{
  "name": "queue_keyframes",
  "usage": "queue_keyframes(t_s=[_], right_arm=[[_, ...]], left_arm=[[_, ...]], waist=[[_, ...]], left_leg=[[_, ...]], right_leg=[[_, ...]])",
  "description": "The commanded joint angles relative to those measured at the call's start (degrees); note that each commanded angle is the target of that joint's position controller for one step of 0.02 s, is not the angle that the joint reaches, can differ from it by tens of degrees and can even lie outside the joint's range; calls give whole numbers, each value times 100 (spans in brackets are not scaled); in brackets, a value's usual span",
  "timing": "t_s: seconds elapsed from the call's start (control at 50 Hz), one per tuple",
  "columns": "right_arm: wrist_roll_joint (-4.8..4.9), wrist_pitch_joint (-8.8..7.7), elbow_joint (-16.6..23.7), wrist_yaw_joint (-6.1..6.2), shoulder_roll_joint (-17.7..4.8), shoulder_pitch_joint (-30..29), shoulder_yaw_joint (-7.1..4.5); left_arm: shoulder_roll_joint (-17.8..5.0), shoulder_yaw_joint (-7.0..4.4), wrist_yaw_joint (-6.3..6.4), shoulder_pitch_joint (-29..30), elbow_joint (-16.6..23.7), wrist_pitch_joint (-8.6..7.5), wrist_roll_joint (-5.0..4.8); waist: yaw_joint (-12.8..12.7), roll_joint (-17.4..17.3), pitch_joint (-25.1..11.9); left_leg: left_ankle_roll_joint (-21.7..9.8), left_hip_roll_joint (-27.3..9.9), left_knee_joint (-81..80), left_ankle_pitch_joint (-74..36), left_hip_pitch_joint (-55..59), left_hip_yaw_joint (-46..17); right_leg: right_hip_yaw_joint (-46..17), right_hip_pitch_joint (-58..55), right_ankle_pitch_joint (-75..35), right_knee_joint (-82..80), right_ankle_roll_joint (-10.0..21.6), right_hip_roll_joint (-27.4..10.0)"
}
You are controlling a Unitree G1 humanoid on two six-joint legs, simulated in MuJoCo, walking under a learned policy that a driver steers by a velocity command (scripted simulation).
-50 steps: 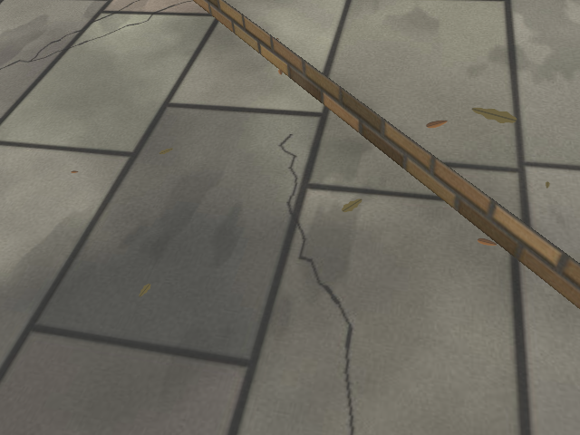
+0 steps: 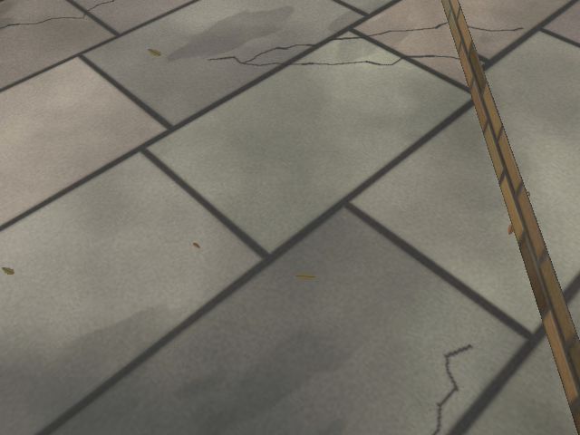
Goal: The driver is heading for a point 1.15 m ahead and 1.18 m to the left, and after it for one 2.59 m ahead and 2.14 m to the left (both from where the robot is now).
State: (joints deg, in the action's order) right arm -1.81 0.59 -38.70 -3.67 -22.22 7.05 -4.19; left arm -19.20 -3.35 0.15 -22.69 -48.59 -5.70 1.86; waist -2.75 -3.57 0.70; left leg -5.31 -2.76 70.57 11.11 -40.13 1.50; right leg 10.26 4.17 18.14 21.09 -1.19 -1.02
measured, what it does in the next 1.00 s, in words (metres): walks ahead, turning left: left foot, then right foot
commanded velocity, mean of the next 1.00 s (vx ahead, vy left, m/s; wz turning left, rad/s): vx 1.00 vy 0.00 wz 0.93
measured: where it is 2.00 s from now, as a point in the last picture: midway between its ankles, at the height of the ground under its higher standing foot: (13, 162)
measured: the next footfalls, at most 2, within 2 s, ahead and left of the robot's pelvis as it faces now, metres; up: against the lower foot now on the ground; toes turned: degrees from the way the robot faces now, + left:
left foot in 0.22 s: +0.38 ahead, +0.05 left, +0.00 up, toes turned +16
right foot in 0.60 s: +0.83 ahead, +0.02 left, +0.00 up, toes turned +38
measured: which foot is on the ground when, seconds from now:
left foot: up 0.00-0.20, down 0.22-0.62, up 0.64-1.00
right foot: down 0.00-0.20, up 0.22-0.58, down 0.60-1.00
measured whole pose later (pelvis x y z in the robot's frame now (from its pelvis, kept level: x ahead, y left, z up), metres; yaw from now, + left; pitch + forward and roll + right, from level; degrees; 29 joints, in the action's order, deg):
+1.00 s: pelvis +0.85 +0.25 -0.02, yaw +54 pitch +2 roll -1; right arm -2.5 -0.7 -32.7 -5.2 -17.6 -5.4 0.0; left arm -16.5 -1.8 0.0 -31.3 -53.1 -5.2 2.0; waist -5.5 -0.5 2.1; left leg -9.6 0.7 43.2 5.6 -40.9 4.9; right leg 16.1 -15.0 23.6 9.1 -3.8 -1.6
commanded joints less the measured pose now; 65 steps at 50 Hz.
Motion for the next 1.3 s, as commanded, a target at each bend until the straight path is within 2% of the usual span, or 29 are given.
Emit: queue_keyframes(t_s=[0.02,0.08,0.12,0.18,0.2,0.22,0.24,0.26,0.3,0.36,0.42,0.54,0.56,0.6,0.62,0.64,0.66,0.7,0.8,0.92,0.98,1.02,1.04,1.06,1.08,1.1,1.14,1.2,1.3], right_arm=[[16,6,718,-134,262,-486,228],[11,-18,853,-234,253,-1100,315],[11,-50,751,-229,163,-1075,302],[28,-98,138,-77,-319,947,79],[43,-128,-313,54,-584,2199,-103],[240,-32,-399,233,-930,2001,-321],[-18,72,-49,238,-1652,1380,-398],[-2,95,60,318,-1451,1709,-419],[45,-78,-234,407,-856,1425,-290],[91,-358,-230,430,-517,1060,-120],[128,-496,-238,364,-546,1024,-146],[193,-481,-364,310,-757,1407,-291],[165,-465,-369,330,-871,1403,-316],[108,-497,-337,289,-991,1046,-322],[75,-578,-122,324,-64,905,-77],[352,-559,272,317,315,1622,91],[154,-428,40,370,-141,1183,75],[22,-295,21,209,-280,683,24],[-21,-6,566,-71,221,-91,195],[-47,-89,920,-218,275,-1130,367],[-84,-168,730,-138,162,-1011,349],[-106,-214,273,-7,-176,418,191],[-116,-234,-146,91,-384,1627,59],[-142,-198,-345,223,-802,1905,-105],[-124,-165,-113,289,-1307,1515,-208],[-37,-159,-131,334,-1099,1737,-231],[-6,-312,-444,400,-628,1401,-145],[69,-523,-559,424,-16,1103,69],[188,-738,-802,299,-36,1438,65]], left_arm=[[-176,49,-42,493,296,-214,-17],[-403,7,-7,182,113,-217,2],[-656,-37,61,-180,71,-156,-3],[-1160,-171,199,149,257,121,31],[-1134,-174,161,385,389,191,64],[-713,-124,45,532,450,186,85],[-422,2,23,93,1189,54,11],[-680,23,21,677,1359,-102,8],[-597,92,31,955,1345,-156,40],[-457,140,8,719,1217,206,277],[-111,272,-98,1791,1701,279,172],[-332,232,-111,2206,1829,227,-65],[-530,149,-59,1837,1712,213,-58],[-1028,-98,121,-123,1265,159,-19],[-1410,-221,241,-1299,1070,126,160],[-1783,-291,185,-545,1170,159,245],[-1114,-227,155,319,1351,207,175],[-492,-73,101,626,1214,240,155],[-155,24,-43,214,532,-26,-50],[-416,6,-48,-87,150,-156,11],[-862,-40,25,-448,-15,-61,1],[-1242,-101,102,-286,2,107,13],[-1237,-92,119,-29,86,176,-26],[-748,-11,62,-227,188,176,56],[-197,116,-56,-760,621,125,-123],[-680,35,-25,257,829,41,-125],[-410,122,-32,472,799,4,-155],[-123,178,-159,148,602,290,72],[88,302,-304,1860,1234,273,37]], waist=[[414,855,465],[322,512,838],[367,592,569],[1526,1044,-561],[1988,820,-1060],[1649,-437,-818],[785,-1118,-1510],[1207,2,-1786],[572,886,-155],[-21,943,257],[126,649,613],[509,135,132],[334,150,-144],[-822,352,-1168],[-1091,1422,-1866],[-169,3247,-2386],[-148,1857,-1335],[-83,693,-421],[218,862,237],[274,476,890],[449,777,538],[1238,1153,-379],[1825,1093,-863],[1494,356,-1277],[697,-972,-2106],[1187,76,-1983],[641,592,-290],[36,507,74],[281,310,874]], left_leg=[[-1,-312,-677,-785,-413,-150],[-246,-23,-2136,-1140,192,617],[-441,481,-2554,-1002,865,1121],[-807,933,-2688,-262,3144,874],[-1018,943,-3086,-69,4818,394],[-1154,408,-3502,366,5675,-663],[-2298,-988,-4310,179,6954,-3948],[-2430,-1264,-5265,1099,6887,-4847],[-1934,-929,-5727,557,4788,-4072],[-1712,-239,-5789,-395,2870,-2915],[-1478,267,-6096,-446,1639,-2393],[-725,227,-5418,-2158,2599,-2540],[-597,232,-4823,-2931,2931,-2572],[-296,583,-2203,-3250,2317,-2198],[-287,978,-55,196,1264,-1736],[-164,1243,1094,1906,-101,-1077],[-192,634,1331,1124,-565,-910],[-98,151,805,544,-389,-671],[1,-271,397,33,-596,-534],[-272,109,-2241,-1010,294,259],[-550,769,-2853,-548,1248,773],[-760,1062,-3060,198,2767,599],[-905,1001,-3772,-6,4225,317],[-924,61,-3602,965,5658,-909],[-1601,-1593,-4369,1472,6987,-4209],[-1514,-1410,-5096,1216,6717,-4414],[-1268,-1112,-5445,107,4833,-3019],[-1041,-525,-5941,-101,3280,-1978],[-893,15,-6676,-1466,2577,-894]], right_leg=[[-381,237,-2161,-1346,351,-1290],[415,109,-3504,-1524,207,-1047],[621,-428,-6373,-890,92,-1048],[431,-355,-8282,1899,157,-1424],[321,648,-7005,3773,222,-1330],[285,2295,-822,6089,91,-114],[-578,4427,1057,7788,-170,354],[-1514,4890,596,7607,-124,122],[-1558,4453,283,6108,-87,-412],[-1516,3313,730,4964,-311,-672],[-1191,2654,-398,3276,-422,-653],[-1212,1215,-2069,1127,-158,-102],[-1217,817,-1584,1045,-110,75],[-1226,-1414,-541,1158,39,-68],[-2757,-2651,1596,934,162,-1537],[-6278,-2888,3077,-725,642,-2815],[-5921,-1933,3732,-870,731,-2473],[-3800,-754,1704,-633,648,-1950],[-1509,36,-881,-1037,403,-1585],[108,357,-2848,-1901,427,-1187],[349,-537,-6795,-1167,494,-1353],[319,-734,-8216,939,581,-1551],[365,-97,-7591,2604,579,-1407],[197,1376,-2781,4728,522,-877],[-437,3502,1129,6740,307,-40],[-1265,4117,476,6868,414,-94],[-1222,4047,-50,5911,411,-536],[-1290,3109,21,4947,251,-823],[-765,3210,-1714,2566,143,-784]])
Velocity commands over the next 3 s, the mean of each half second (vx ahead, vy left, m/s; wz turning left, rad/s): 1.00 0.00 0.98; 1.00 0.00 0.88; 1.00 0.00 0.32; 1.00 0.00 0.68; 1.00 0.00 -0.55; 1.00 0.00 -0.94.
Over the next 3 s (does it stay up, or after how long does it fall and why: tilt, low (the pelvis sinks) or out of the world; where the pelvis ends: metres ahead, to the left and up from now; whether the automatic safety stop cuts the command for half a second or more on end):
stays up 1.58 2.01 0.13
